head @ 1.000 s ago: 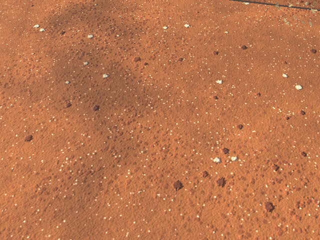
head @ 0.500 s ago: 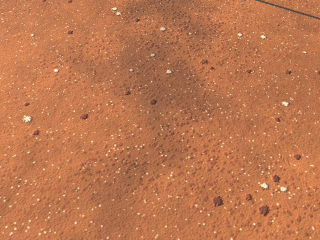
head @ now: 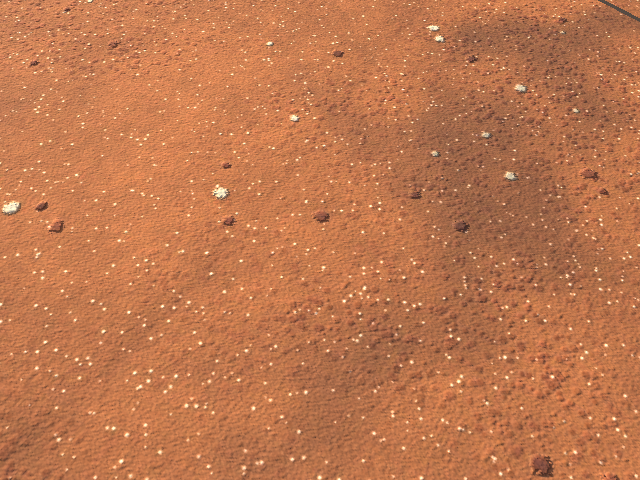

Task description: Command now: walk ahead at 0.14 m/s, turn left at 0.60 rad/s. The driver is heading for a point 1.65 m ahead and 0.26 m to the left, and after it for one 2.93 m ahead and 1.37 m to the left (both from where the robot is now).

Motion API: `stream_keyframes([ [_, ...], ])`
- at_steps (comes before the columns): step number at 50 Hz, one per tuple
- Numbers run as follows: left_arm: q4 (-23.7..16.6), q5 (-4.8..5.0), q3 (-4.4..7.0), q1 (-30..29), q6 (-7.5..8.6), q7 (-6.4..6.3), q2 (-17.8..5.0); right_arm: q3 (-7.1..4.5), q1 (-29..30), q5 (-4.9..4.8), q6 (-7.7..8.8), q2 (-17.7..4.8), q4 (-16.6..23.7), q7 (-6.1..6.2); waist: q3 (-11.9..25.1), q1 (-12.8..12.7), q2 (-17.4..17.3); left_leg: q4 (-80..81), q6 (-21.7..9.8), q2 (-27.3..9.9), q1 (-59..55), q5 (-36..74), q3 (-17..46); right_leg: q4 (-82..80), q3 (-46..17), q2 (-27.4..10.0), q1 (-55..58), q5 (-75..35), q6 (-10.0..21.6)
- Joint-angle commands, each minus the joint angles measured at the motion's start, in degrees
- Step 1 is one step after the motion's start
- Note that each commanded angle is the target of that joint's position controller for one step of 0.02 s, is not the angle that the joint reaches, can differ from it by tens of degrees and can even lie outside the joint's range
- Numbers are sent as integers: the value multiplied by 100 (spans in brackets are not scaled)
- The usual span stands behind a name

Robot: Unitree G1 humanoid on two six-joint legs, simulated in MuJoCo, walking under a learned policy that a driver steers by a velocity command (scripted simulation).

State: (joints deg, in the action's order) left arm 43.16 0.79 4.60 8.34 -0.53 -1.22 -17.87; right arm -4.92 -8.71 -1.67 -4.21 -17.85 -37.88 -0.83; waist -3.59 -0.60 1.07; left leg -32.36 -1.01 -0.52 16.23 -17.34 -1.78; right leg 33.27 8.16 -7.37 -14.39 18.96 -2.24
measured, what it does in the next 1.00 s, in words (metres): walks ahead, turning left: right foot, then left foot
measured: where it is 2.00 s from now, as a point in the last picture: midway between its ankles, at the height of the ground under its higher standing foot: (229, 266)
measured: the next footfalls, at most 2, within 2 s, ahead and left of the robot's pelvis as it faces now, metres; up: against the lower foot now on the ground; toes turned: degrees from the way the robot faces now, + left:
right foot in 0.48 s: +0.33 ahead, -0.08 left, +0.00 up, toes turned +20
left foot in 0.94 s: +0.50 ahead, +0.29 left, +0.00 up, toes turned +24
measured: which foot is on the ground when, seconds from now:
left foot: down 0.00-0.48, up 0.50-0.92, down 0.94-1.00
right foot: up 0.00-0.46, down 0.48-0.96, up 0.98-1.00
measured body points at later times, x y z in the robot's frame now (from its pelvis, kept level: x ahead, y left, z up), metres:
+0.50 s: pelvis +0.18 +0.01 +0.00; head +0.20 +0.02 +0.45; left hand +0.34 +0.32 -0.07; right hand +0.28 -0.28 -0.11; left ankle +0.00 +0.10 -0.72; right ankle +0.29 -0.09 -0.73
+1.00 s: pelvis +0.42 +0.14 -0.01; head +0.45 +0.17 +0.44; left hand +0.30 +0.40 -0.14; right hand +0.72 +0.01 -0.07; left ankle +0.47 +0.27 -0.73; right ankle +0.31 -0.08 -0.67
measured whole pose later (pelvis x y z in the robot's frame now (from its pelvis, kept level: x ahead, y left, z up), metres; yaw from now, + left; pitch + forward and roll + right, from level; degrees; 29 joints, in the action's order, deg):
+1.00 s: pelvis +0.42 +0.14 -0.01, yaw +22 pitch +2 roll -1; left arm 49.5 1.7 2.7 23.1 3.6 0.4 -17.4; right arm -1.8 -3.3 0.2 4.2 -15.7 -34.8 -1.4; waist -2.8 -4.0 0.2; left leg -34.5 -2.6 -0.6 27.7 -8.6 -1.8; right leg 51.2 -2.3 -1.8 -9.4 27.7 -0.4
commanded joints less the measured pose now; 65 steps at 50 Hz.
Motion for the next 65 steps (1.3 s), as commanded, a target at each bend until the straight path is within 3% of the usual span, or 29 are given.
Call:
stream_keyframes([
  [1,-768,-203,8,-466,136,33,-195,-477,-1343,45,241,-1725,146,46,843,463,-1887,1620,-1831,-2037,-2214,-388,3960,2720,-347,737,-3115,2120,-12],
  [2,-852,-26,101,-859,245,36,-543,-366,-1307,179,452,-1365,156,-23,790,707,-1221,2086,-2045,-2106,-1946,-1581,4232,3269,-1174,552,-3380,1810,112],
  [3,-861,93,170,-900,317,79,-752,-253,-1060,172,577,-1076,123,-9,372,508,-1200,2248,-1740,-1880,-1653,-2272,3827,3171,-1288,372,-3438,1188,287],
  [5,-639,-47,247,-657,405,67,-868,-128,-636,57,622,-793,168,90,105,267,-1001,2251,-1300,-1407,-1371,-1802,3057,2680,-1261,220,-3189,194,255],
  [8,-550,-99,206,-589,541,137,-639,-91,-775,145,666,-768,195,199,222,215,-821,2325,-1173,-1025,-1283,-628,2456,2042,-1126,399,-2718,-900,94],
  [12,-619,-65,116,-880,602,172,-415,-131,-1050,92,714,-879,105,246,149,333,-816,2227,-1110,-846,-1088,33,2115,738,-1130,611,-2340,-1549,-111],
  [18,-859,26,47,-1414,722,300,-417,-164,-1409,-3,659,-956,-71,243,-34,539,-807,1871,-1124,-899,-875,169,2449,-335,-1210,767,-1752,-1527,-120],
  [21,-839,44,117,-1099,808,323,-617,-169,-1329,4,619,-943,-68,227,103,338,-1033,1521,-1006,-940,-919,732,2759,-547,-1179,841,-1054,-1205,61],
  [23,-641,3,235,-275,856,262,-801,-102,-1190,17,598,-726,-5,221,492,-110,-1039,782,-763,-610,-696,1429,2630,-948,-1070,822,241,-1311,331],
  [24,-549,-70,319,552,868,206,-1052,4,-1087,102,612,-431,104,199,1204,-509,-669,-581,-535,-264,-131,1282,2248,-855,-1695,122,1601,-1096,677],
  [25,-388,-187,448,1346,804,187,-1614,125,-1536,5,666,-34,320,225,2135,-450,1025,-2647,-67,601,1723,-507,1393,-1192,-4027,-1235,3585,142,1508],
  [26,-293,-93,353,1327,777,255,-1227,79,-1730,-98,709,-399,269,248,1908,-328,1525,-3664,23,386,2671,-1608,1370,-1770,-5322,-1662,3484,1273,1720],
  [27,-339,-49,222,1053,749,248,-783,-18,-1381,-115,711,-769,168,238,1092,-381,937,-4009,17,87,2923,-1136,1382,-1868,-4619,-1423,2799,1450,1545],
  [29,-312,-107,100,685,674,224,-439,1,-801,26,723,-659,228,206,309,-272,356,-3789,10,-209,2738,-435,1101,-2002,-3294,-929,1642,150,1388],
  [30,-285,-151,53,610,679,206,-350,-1,-706,47,730,-575,256,167,210,-159,410,-3570,-13,-336,2536,-239,1092,-2114,-2894,-761,1301,-308,1344],
  [32,-212,-121,49,612,711,194,-360,58,-730,21,721,-343,245,102,188,-47,529,-3187,0,-385,2314,-115,941,-2322,-2422,-621,999,-860,1399],
  [37,-31,11,114,688,703,178,-724,246,-1,142,806,-67,460,-18,52,-120,318,-1470,130,-509,2165,926,480,-2594,-1541,-517,746,-1912,1475],
  [39,39,57,119,831,664,177,-819,279,381,112,863,-44,528,-77,28,-254,301,-751,119,-389,1755,1460,289,-2565,-1234,-402,649,-2037,1339],
  [43,259,137,144,1234,552,171,-998,214,825,53,879,-244,712,-144,-15,-271,359,-55,-84,-229,1443,1480,226,-2383,-1222,-723,1190,-2405,1168],
  [45,313,148,140,1268,469,149,-1060,98,472,82,885,-447,658,-139,247,56,378,246,-282,-10,642,1266,64,-1702,-1104,-696,1366,-3706,1011],
  [46,326,136,96,1278,436,139,-998,-36,-262,97,877,-647,448,-105,680,474,307,410,-429,150,-438,1311,-52,-786,-929,-471,1146,-4343,879],
  [47,255,47,-10,1270,446,128,-795,-170,-1183,123,849,-938,250,-36,1295,921,178,244,-629,-296,-1946,1294,367,526,-794,-210,271,-3636,670],
  [48,28,-59,-235,1795,509,149,-78,-287,-1755,275,808,-1567,202,36,2240,740,-1214,458,-1365,-2005,-3952,425,2903,2886,-587,633,-1780,-576,262],
  [49,109,61,-209,1794,604,149,-305,-193,-1860,235,813,-1245,207,23,2718,826,-1489,1311,-1632,-2399,-3838,-163,4433,3842,-1483,885,-2363,1416,263],
  [50,-6,226,-57,1363,620,167,-765,-76,-1520,191,836,-905,154,4,1735,781,-1086,1405,-1365,-2183,-3176,-310,3554,4177,-1577,576,-2863,1106,305],
  [52,-109,132,-51,886,589,152,-681,32,-837,180,881,-536,113,-22,798,432,-685,1703,-1106,-1701,-1785,365,2182,3701,-1349,119,-2709,204,308],
  [53,-68,97,-20,963,507,148,-636,67,-599,215,936,-381,108,-35,603,234,-798,1924,-1027,-1504,-1301,720,1712,3485,-1393,-34,-2399,-113,282],
  [57,-37,99,-55,1033,251,137,-288,6,-344,259,1137,-373,-106,-16,284,-37,-589,2476,-1070,-1408,-651,1624,685,3184,-1451,-72,-2171,-765,116],
  [65,-573,34,-181,-386,322,366,-49,-112,-767,196,1037,-735,-488,130,-217,431,-221,2584,-871,-1400,-1316,2149,-558,769,-949,109,-2419,-2355,234],
])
